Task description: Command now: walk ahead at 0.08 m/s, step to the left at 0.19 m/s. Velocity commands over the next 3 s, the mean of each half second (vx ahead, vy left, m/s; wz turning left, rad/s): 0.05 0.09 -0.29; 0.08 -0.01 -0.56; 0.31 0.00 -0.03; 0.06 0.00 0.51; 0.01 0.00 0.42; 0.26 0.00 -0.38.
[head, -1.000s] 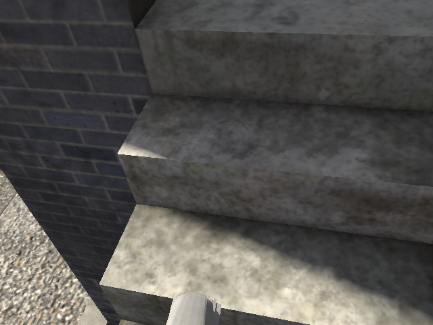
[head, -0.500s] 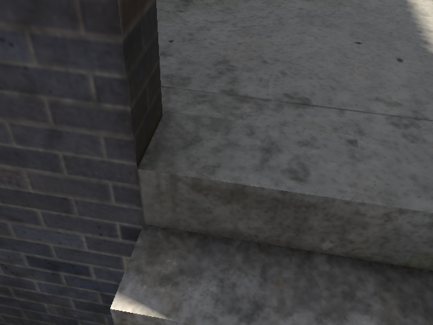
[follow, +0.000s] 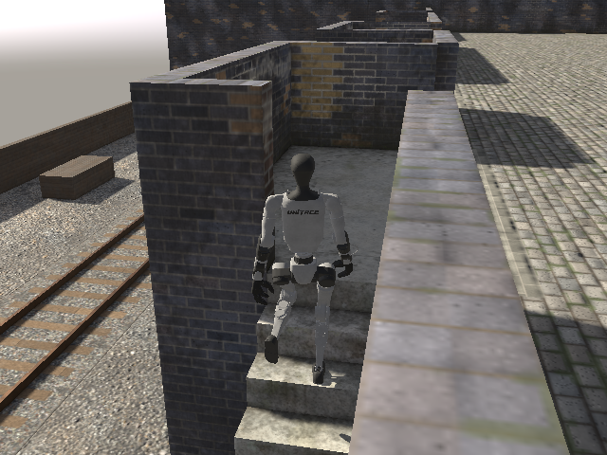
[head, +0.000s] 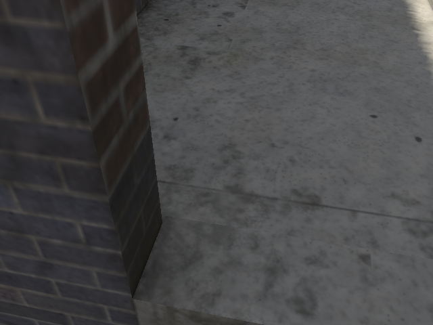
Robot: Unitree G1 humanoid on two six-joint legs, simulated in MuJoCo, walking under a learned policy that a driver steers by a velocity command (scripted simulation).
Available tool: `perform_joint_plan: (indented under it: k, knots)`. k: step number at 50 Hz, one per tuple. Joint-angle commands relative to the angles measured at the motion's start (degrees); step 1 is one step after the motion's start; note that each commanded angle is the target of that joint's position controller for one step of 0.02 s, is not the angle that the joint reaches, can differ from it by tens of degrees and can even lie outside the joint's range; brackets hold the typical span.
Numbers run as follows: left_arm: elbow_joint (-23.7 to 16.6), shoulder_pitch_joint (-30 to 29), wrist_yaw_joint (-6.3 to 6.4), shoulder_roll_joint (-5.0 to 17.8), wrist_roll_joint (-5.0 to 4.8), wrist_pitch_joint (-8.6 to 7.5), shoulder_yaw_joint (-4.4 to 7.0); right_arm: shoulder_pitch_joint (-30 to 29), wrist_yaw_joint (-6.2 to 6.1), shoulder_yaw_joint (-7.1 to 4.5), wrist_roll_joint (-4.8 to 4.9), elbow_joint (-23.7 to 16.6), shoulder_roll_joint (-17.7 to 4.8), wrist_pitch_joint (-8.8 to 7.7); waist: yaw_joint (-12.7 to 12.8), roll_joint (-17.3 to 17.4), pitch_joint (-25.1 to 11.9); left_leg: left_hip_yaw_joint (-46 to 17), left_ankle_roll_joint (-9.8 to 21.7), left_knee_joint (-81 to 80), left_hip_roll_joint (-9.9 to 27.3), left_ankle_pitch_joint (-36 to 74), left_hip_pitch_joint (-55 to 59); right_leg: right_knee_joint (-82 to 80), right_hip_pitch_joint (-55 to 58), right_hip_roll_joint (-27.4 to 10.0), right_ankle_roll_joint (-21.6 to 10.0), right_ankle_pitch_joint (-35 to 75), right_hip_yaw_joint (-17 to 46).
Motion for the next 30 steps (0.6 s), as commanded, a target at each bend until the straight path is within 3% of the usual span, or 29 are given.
perform_joint_plan:
  k: [1, 2, 3, 4, 5, 6, 7, 8, 9, 10, 11, 13, 14, 15, 16, 17, 18, 19, 20, 21, 22, 23, 24, 25, 26, 27, 28, 29, 30]
  knots:
    - [-9.78, -13.43, 1.73, -2.88, 0.62, -0.93, -0.95, 4.68, -1.75, 1.04, -1.32, -5.27, 2.37, 1.61, -7.01, 3.69, 6.70, -4.05, -4.48, -5.74, 0.41, -9.69, -6.22, -18.54, 1.37, -14.42, -6.78, 54.68, 13.71]
    - [-10.99, -11.94, 3.14, -0.97, 0.19, -0.35, -0.41, 4.97, -2.25, 0.89, -1.49, -6.60, 1.80, 2.98, -7.25, -0.04, 5.58, -1.56, -6.94, -14.20, 1.38, -13.65, -5.12, -19.33, 4.41, -13.93, -7.22, 62.48, 10.12]
    - [-12.19, -10.38, 4.90, 2.24, -0.43, 0.69, 0.71, 1.01, -2.48, 1.89, -1.58, -9.88, 3.14, 3.83, -6.40, -5.11, 3.20, 1.46, -9.11, -25.65, 3.72, -19.59, -4.76, -22.61, 9.92, -13.41, -6.85, 67.50, 7.51]
    - [-13.64, -10.40, 6.12, 2.49, -0.88, 2.10, 0.81, 0.83, -2.03, 2.37, -1.55, -9.68, 3.86, 5.30, -5.82, -5.31, -0.95, 7.63, -10.48, -34.06, 5.05, -19.25, 6.15, -23.66, 9.61, -10.59, -5.26, 72.73, 3.56]
    - [-14.98, -11.08, 7.33, 3.10, -1.71, 3.07, 0.93, 0.43, -1.19, 2.03, -1.83, -9.83, 4.21, 6.82, -6.29, -8.29, -2.01, 11.22, -12.82, -40.96, 6.60, -17.95, 13.42, -23.77, 9.13, -10.60, -4.55, 75.50, 3.55]
    - [-16.28, -8.24, 8.44, 3.17, -1.45, 4.10, 1.24, 0.34, -0.94, 2.09, -1.65, -9.09, 4.57, 7.42, -5.33, -10.15, -2.59, 11.26, -13.44, -43.37, 7.73, -14.28, 16.18, -23.31, 9.34, -11.84, -4.88, 71.68, 4.54]
    - [-16.92, -5.80, 8.81, 3.31, -1.54, 4.66, 1.87, 0.79, -0.97, 1.85, -2.07, -7.52, 4.37, 8.31, -3.71, -8.84, -1.39, 11.48, -13.41, -48.01, 7.81, -11.71, 18.49, -23.79, 8.94, -13.04, -4.93, 65.00, 6.19]
    - [-17.38, -3.44, 8.78, 2.29, -1.02, 5.54, 1.72, 0.89, -0.35, 1.49, -2.46, -6.54, 3.81, 8.00, -2.26, -6.81, 0.90, 12.03, -12.89, -50.62, 6.61, -13.95, 15.95, -26.20, 13.44, -10.92, -4.37, 58.48, 5.74]
    - [-16.93, 0.10, 8.72, 2.74, -1.68, 6.15, 2.09, -2.38, 0.15, 1.62, -2.28, -6.55, 4.91, 7.56, 0.06, -6.01, 6.01, 13.89, -12.87, -60.96, 5.83, -16.60, 14.54, -27.34, 16.93, -10.84, -4.53, 53.96, 7.90]
    - [-16.51, 2.59, 8.86, 4.12, -2.25, 6.92, 2.78, -6.17, 0.00, 1.50, -1.98, -6.94, 5.14, 6.86, 1.97, -6.23, 9.76, 15.79, -12.53, -71.23, 4.56, -14.44, 13.34, -28.17, 20.46, -10.98, -4.72, 52.09, 10.45]
    - [-16.92, 2.45, 9.15, 6.99, -2.96, 7.80, 3.93, -7.45, -0.39, 1.16, -2.32, -7.51, 4.32, 5.88, 2.27, -9.91, 11.47, 16.58, -11.52, -77.91, 4.26, -8.42, 14.05, -27.65, 23.41, -12.45, -5.54, 58.86, 12.86]
    - [-19.43, 0.61, 9.43, 9.45, -3.37, 7.77, 5.02, -2.89, -1.04, 0.19, -1.48, -6.23, 1.46, 5.39, 1.89, -15.81, 7.65, 14.77, -10.35, -89.38, 5.25, -3.51, 20.09, -25.01, 27.03, -13.77, -7.16, 59.91, 15.28]
    - [-20.13, -0.26, 9.07, 8.12, -3.33, 7.03, 5.09, -1.24, -1.35, -0.64, -1.00, -5.54, -0.82, 5.53, 2.21, -15.99, 6.12, 12.96, -8.73, -95.81, 7.24, -0.90, 24.46, -23.91, 24.86, -13.80, -6.89, 49.28, 17.92]
    - [-23.01, -4.91, 8.14, 5.24, -3.04, 6.46, 4.14, 1.30, -1.95, -1.80, 0.06, -4.72, -3.20, 4.78, -0.20, -17.96, 2.00, 10.39, -8.46, -100.17, 11.98, 0.80, 32.16, -15.31, 20.28, -6.27, -5.51, 23.96, 13.40]
    - [-26.94, -9.05, 6.50, -0.28, -1.57, 5.04, 3.28, -1.71, -2.50, -2.93, -1.40, -5.44, -10.14, 4.93, 2.80, -1.65, 0.85, 3.37, -6.66, -88.13, 22.19, 47.29, 47.52, -5.07, -1.02, -3.14, -0.75, 3.68, 12.93]
    - [-26.79, -6.44, 6.34, 0.84, -2.49, 3.22, 3.63, 4.49, -2.89, -4.21, -4.10, -7.34, -12.55, 5.46, -1.63, 10.88, -8.81, -6.11, 5.45, -84.75, 35.18, 59.73, 55.86, 7.40, -11.14, -0.12, 3.25, -9.61, 12.03]
    - [-25.12, -7.44, 5.70, 4.83, -4.31, 2.42, 4.81, 3.75, -3.08, -3.87, -6.54, -9.90, -9.51, 5.42, -3.77, 8.37, -13.31, -6.88, 11.78, -85.22, 38.11, 59.38, 54.18, 30.35, -14.25, 0.44, 7.49, -16.16, 13.18]
    - [-25.39, -9.15, 4.86, 5.73, -5.35, 2.53, 5.50, 0.21, -3.65, -3.51, -7.19, -11.31, -7.64, 5.73, -2.07, 7.20, -11.81, -3.58, 11.97, -84.94, 36.27, 53.12, 49.91, 46.02, -19.18, 0.44, 9.25, -16.47, 14.81]
    - [-25.69, -9.15, 4.68, 4.57, -4.97, 3.40, 5.31, -3.53, -4.44, -2.92, -6.57, -12.31, -6.25, 5.71, 0.53, 8.07, -8.12, -0.07, 9.56, -85.11, 34.15, 43.26, 44.34, 57.39, -23.04, 0.00, 9.86, -16.15, 16.92]
    - [-27.72, -9.82, 4.46, 4.51, -3.89, 3.97, 4.81, -5.74, -5.17, -2.37, -4.87, -12.72, -5.22, 5.43, 3.09, 5.53, -3.82, 3.71, 6.51, -86.70, 29.71, 32.00, 40.70, 55.44, -22.84, -1.72, 10.21, -12.19, 18.46]
    - [-30.02, -9.68, 3.99, 3.68, -2.27, 4.68, 3.79, -7.59, -5.37, -2.65, -3.12, -12.47, -6.19, 4.71, 4.72, 5.20, -1.75, 8.62, 4.76, -88.05, 26.97, 30.05, 35.77, 54.07, -19.63, -2.65, 10.81, -7.85, 16.09]
    - [-33.01, -11.83, 3.65, 2.32, -0.40, 5.11, 2.40, -7.03, -6.63, -1.86, -2.70, -12.07, -5.61, 4.13, 5.23, 7.00, 1.89, 11.40, 3.34, -87.25, 23.09, 28.91, 32.12, 52.97, -19.25, -3.00, 11.38, -0.89, 15.11]
    - [-31.75, -7.74, 3.47, 3.19, -0.16, 5.02, 2.43, -7.31, -7.15, -1.92, -3.05, -13.02, -5.13, 4.12, 5.70, 3.72, -1.14, 14.51, 3.70, -86.11, 21.82, 25.28, 33.06, 44.22, -16.62, -3.45, 11.46, 5.30, 11.26]
    - [-31.66, -10.07, 3.81, 1.81, -1.13, 5.45, 1.40, -6.59, -6.81, -2.37, -3.34, -12.87, -5.13, 4.63, 3.75, 0.76, 1.12, 19.13, 3.56, -85.65, 17.83, 20.61, 31.12, 29.84, -15.79, -2.83, 11.20, 9.13, 4.66]
    - [-32.35, -11.26, 3.73, 0.49, -1.45, 5.67, 0.20, -4.48, -6.55, -2.57, -3.61, -12.23, -6.16, 5.27, 2.57, 3.58, 1.90, 20.33, 3.28, -86.38, 16.61, 13.07, 29.87, 17.98, -12.08, -2.81, 10.59, 11.14, 1.38]
    - [-32.94, -13.26, 3.69, 0.88, -2.82, 5.70, 0.40, -4.42, -5.46, -3.34, -4.83, -12.08, -9.07, 5.19, 1.59, 8.63, -0.18, 18.99, 4.62, -89.23, 20.09, 11.58, 27.60, 14.86, -5.39, -3.97, 9.51, 8.27, -1.13]
    - [-34.34, -13.75, 3.82, 1.92, -4.13, 6.07, 0.81, -5.12, -4.21, -4.10, -3.57, -12.26, -10.79, 5.06, 1.34, 12.56, 0.52, 16.82, 4.84, -90.64, 22.63, 9.14, 28.25, 9.42, -4.33, -5.66, 7.75, 2.05, -0.89]
    - [-34.02, -10.91, 4.24, 3.46, -3.55, 6.62, 1.38, -8.31, -2.85, -4.34, -3.05, -13.39, -11.74, 4.28, 2.43, 16.49, 0.18, 14.34, 5.10, -89.51, 26.91, 17.11, 26.14, 12.40, -0.52, -6.36, 6.03, 1.17, -0.56]
    - [-33.33, -8.89, 4.65, 4.99, -3.89, 6.74, 2.23, -10.02, -2.11, -3.90, -3.13, -14.72, -10.42, 4.33, 2.44, 14.43, -0.25, 15.80, 3.32, -85.86, 27.54, 15.98, 27.23, 5.03, 1.39, -7.04, 4.17, 3.96, 2.14]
